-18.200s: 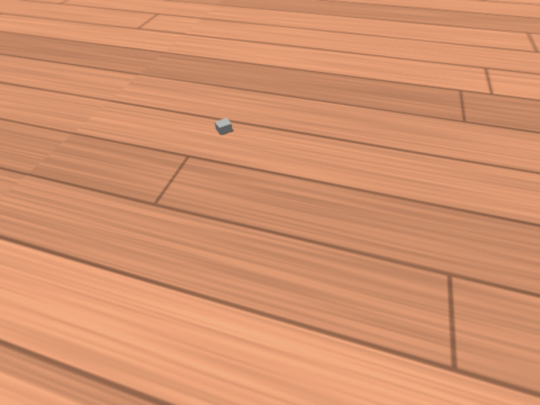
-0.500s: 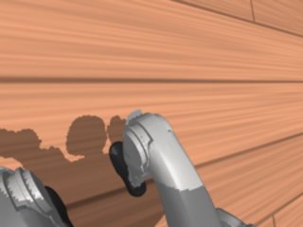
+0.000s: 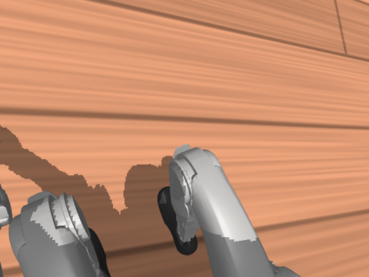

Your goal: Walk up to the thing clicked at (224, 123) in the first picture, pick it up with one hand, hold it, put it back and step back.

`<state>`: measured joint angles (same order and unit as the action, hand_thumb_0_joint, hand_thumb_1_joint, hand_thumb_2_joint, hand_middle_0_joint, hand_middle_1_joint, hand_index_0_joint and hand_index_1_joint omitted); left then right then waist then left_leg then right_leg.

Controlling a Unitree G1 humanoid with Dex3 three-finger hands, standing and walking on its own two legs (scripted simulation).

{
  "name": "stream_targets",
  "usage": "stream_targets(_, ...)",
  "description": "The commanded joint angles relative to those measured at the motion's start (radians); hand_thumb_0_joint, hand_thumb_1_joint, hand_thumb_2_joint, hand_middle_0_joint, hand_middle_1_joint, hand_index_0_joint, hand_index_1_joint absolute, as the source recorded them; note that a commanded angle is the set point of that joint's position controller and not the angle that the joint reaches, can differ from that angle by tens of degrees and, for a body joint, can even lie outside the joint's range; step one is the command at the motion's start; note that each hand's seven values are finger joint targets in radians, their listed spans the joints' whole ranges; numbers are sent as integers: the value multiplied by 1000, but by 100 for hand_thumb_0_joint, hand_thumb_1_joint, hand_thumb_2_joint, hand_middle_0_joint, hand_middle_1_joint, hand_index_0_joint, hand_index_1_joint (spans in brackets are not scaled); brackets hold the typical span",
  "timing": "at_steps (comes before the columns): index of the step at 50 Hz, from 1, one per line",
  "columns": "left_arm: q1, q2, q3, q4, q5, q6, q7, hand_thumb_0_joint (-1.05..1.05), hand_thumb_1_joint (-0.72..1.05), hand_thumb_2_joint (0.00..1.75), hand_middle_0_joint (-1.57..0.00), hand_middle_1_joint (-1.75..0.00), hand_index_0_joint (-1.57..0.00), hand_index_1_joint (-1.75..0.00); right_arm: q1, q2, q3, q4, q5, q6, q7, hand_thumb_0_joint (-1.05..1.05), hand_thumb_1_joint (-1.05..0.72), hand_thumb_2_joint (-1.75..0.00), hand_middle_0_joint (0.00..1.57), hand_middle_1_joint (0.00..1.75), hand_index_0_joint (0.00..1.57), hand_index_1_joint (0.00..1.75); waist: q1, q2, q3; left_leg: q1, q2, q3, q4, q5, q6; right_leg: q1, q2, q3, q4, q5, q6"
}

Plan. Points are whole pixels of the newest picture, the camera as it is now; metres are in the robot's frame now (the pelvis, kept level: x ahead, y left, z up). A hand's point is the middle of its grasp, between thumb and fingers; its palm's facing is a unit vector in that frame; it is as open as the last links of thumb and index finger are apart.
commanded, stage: settle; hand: left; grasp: from above
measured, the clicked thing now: out of the picture +0.45 +0.33 -0.24
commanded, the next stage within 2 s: lift in 0.28 s
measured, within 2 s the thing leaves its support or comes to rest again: neither
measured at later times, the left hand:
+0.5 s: hand out of the picture +0.44 +0.31 -0.14, palm faces -0.26 -0.28 -0.92, open 9.7 cm
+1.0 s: hand out of the picture +0.38 +0.31 +0.01, palm faces -0.29 -0.28 -0.92, open 9.7 cm
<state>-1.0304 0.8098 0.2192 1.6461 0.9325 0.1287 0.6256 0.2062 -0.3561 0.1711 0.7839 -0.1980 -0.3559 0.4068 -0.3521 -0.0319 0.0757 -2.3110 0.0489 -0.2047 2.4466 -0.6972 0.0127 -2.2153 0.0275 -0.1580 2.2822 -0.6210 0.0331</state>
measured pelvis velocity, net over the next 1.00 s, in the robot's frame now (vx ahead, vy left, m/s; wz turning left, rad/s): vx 0.00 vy -0.01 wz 0.16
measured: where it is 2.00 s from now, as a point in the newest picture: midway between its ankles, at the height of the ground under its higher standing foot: (143, 254)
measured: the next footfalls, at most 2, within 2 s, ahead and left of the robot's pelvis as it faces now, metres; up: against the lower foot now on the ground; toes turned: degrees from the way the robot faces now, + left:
none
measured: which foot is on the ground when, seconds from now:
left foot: down 0.00-1.00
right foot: down 0.00-1.00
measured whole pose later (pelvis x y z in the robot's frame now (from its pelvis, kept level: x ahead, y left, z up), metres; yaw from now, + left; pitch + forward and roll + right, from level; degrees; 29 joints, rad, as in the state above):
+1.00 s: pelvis +0.00 -0.01 +0.11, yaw +9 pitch +34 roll -3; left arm -0.73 0.43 0.00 1.11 0.84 0.31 0.31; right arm 0.16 -0.29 -0.02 0.78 -0.02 -0.14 0.14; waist -0.13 0.07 -0.22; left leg -1.98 0.04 -0.06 2.03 -0.64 0.00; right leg -1.95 0.00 -0.04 1.98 -0.62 0.00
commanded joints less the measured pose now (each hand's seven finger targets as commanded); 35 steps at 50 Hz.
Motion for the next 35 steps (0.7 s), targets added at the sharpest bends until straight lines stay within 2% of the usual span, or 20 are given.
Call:
stream_targets(1, -247, 123, -35, -140, 7, 8, -14, 0, 67, 68, -112, -54, -110, -56, 231, -297, -104, 40, 19, 1, -19, 0, -89, -90, 20, 30, 20, 30, -25, 400, -626, 447, -7, 71, -287, 140, -2, 287, 41, -63, -202, 163, -63)
stream_targets(2, -254, 84, -56, -145, 6, 6, -24, 0, 66, 70, -111, -55, -109, -58, 229, -294, -113, 47, 21, 4, -24, 0, -90, -90, 20, 30, 20, 30, -28, 395, -628, 445, -9, 75, -294, 126, -2, 279, 42, -60, -205, 150, -65)
stream_targets(7, -304, 82, -66, -149, 32, 1, -32, 0, 63, 70, -110, -55, -108, -58, 231, -274, -122, 57, 24, 8, -50, 0, -89, -90, 20, 30, 20, 30, -23, 343, -618, 432, -21, 92, -308, 65, 5, 272, 38, -33, -234, 72, -65)
stream_targets(9, -328, 115, -54, -169, 33, 2, -23, 0, 60, 66, -107, -54, -106, -56, 222, -264, -128, 63, 20, 8, -66, 0, -90, -90, 20, 30, 20, 30, -5, 339, -640, 426, -28, 114, -312, 41, 4, 304, 37, -9, -256, 29, -65)
stream_targets(12, -351, 76, -74, -171, 30, 15, -18, 0, 58, 68, -106, -55, -104, -57, 201, -254, -130, 47, 20, 4, -81, 0, -89, -90, 20, 30, 20, 30, 10, 350, -694, 438, -33, 137, -327, 49, 2, 324, 34, 3, -266, 23, -67)
stream_targets(13, -380, 142, -36, -226, 29, 16, -13, 0, 58, 67, -106, -54, -104, -57, 212, -258, -138, 58, 18, 5, -87, 0, -89, -90, 20, 30, 20, 30, 25, 353, -724, 458, -32, 140, -326, 63, 3, 329, 30, 8, -269, 34, -65)
stream_targets(14, -326, 100, -43, -144, 34, 32, -10, 0, 58, 69, -105, -56, -103, -58, 201, -255, -132, 50, 22, 10, -87, 0, -89, -90, 20, 30, 20, 30, 36, 347, -734, 445, -30, 145, -328, 73, 4, 329, 29, 4, -264, 50, -65)
stream_targets(15, -347, 119, -35, -182, 23, 34, -8, 0, 57, 69, -106, -53, -103, -56, 203, -251, -135, 49, 22, 12, -90, 0, -89, -90, 20, 30, 20, 30, 41, 343, -767, 444, -32, 148, -328, 82, 6, 349, 28, 8, -262, 60, -64)
stream_targets(17, -321, 76, -43, -155, 20, 52, -11, 0, 59, 72, -107, -55, -104, -58, 202, -244, -140, 54, 28, 19, -94, 0, -89, -90, 20, 30, 20, 30, 48, 348, -791, 462, -30, 155, -333, 128, 5, 357, 25, 4, -252, 118, -64)
stream_targets(18, -332, 91, -32, -182, 22, 60, -14, 0, 62, 71, -109, -54, -106, -57, 202, -245, -144, 59, 32, 23, -96, 0, -89, -90, 20, 30, 20, 30, 54, 345, -823, 478, -31, 154, -327, 148, 7, 350, 22, 5, -247, 141, -63)
stream_targets(19, -337, 80, -34, -202, 23, 66, -17, 0, 69, 63, -114, -56, -114, -57, 211, -240, -146, 58, 33, 26, -94, 0, -92, -91, 20, 30, 20, 30, 62, 375, -847, 500, -30, 161, -329, 190, 5, 367, 22, 4, -237, 182, -64)
stream_targets(20, -321, 62, -29, -194, 16, 75, -19, 0, 61, 63, -106, -48, -106, -49, 216, -237, -150, 60, 37, 30, -93, 0, -87, -89, 20, 30, 20, 30, 71, 369, -858, 499, -32, 166, -329, 207, 7, 378, 21, 6, -240, 200, -64)
stream_targets(21, -317, 62, -33, -188, 10, 85, -28, 0, 66, 56, -111, -54, -111, -54, 209, -230, -153, 66, 41, 34, -94, 0, -92, -91, 20, 30, 20, 30, 72, 351, -848, 501, -31, 168, -334, 211, 8, 377, 21, 6, -241, 203, -64)
stream_targets(23, -325, 48, -43, -212, -2, 93, -56, 0, 68, 54, -112, -44, -111, -45, 216, -227, -165, 70, 44, 40, -94, 0, -91, -90, 20, 30, 20, 30, 61, 329, -838, 480, -34, 176, -340, 199, 16, 399, 24, 17, -267, 193, -59)
stream_targets(24, -348, 61, -29, -281, -13, 95, -72, 0, 66, 55, -111, -46, -110, -47, 229, -224, -176, 73, 52, 45, -96, 0, -91, -90, 20, 30, 20, 30, 84, 344, -879, 499, -36, 184, -344, 214, 15, 419, 22, 25, -270, 202, -62)
stream_targets(25, -314, 33, -38, -261, -28, 108, -85, 0, 66, 57, -111, -47, -110, -48, 217, -213, -184, 69, 61, 53, -99, 0, -91, -91, 20, 30, 20, 30, 108, 343, -911, 511, -36, 191, -348, 219, 14, 437, 22, 32, -278, 202, -64)
stream_targets(27, -305, 1, -63, -320, -44, 124, -122, 0, 65, 59, -111, -48, -110, -50, 218, -206, -199, 64, 76, 64, -107, 0, -91, -91, 20, 30, 20, 30, 117, 357, -951, 565, -38, 192, -369, 233, 11, 444, 18, 37, -288, 212, -68)
stream_targets(28, -280, -30, -80, -311, -47, 131, -139, 0, 65, 61, -111, -47, -109, -49, 214, -206, -208, 63, 84, 74, -111, 0, -91, -91, 20, 30, 20, 30, 119, 349, -941, 574, -37, 186, -382, 233, 9, 434, 15, 34, -288, 211, -72)
stream_targets(32, -240, -29, -112, -391, -25, 119, -198, 0, 65, 62, -115, -40, -111, -44, 205, -195, -224, 46, 103, 110, -137, 0, -90, -90, 20, 30, 20, 30, 122, 270, -890, 534, -44, 181, -417, 171, 18, 435, 13, 45, -325, 151, -70)
stream_targets(35, -188, -79, -133, -427, -35, 109, -219, 0, 60, 61, -109, -45, -106, -48, 196, -180, -232, 24, 119, 131, -156, 0, -90, -90, 20, 30, 20, 30, 145, 231, -886, 547, -48, 182, -459, 147, 20, 468, 12, 49, -364, 130, -70)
